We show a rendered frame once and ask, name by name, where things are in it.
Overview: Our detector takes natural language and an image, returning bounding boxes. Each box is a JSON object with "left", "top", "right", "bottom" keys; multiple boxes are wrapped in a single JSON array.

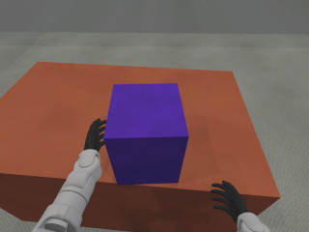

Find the robot right forearm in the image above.
[{"left": 237, "top": 212, "right": 270, "bottom": 232}]

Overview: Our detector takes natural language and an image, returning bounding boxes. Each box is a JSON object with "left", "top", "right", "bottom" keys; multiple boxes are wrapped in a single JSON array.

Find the robot right hand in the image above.
[{"left": 211, "top": 180, "right": 249, "bottom": 224}]

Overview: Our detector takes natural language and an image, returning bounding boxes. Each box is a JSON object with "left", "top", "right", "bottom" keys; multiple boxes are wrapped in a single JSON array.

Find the robot left forearm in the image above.
[{"left": 32, "top": 149, "right": 102, "bottom": 232}]

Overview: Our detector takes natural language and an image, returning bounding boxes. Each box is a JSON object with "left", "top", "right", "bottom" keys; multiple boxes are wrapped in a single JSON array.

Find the pedestal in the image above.
[{"left": 0, "top": 61, "right": 281, "bottom": 232}]

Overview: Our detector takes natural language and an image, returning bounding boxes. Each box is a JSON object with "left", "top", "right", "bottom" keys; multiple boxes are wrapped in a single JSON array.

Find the robot left hand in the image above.
[{"left": 84, "top": 118, "right": 107, "bottom": 152}]

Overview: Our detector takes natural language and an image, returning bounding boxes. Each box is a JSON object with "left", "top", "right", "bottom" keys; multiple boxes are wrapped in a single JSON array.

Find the carton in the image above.
[{"left": 103, "top": 83, "right": 189, "bottom": 186}]

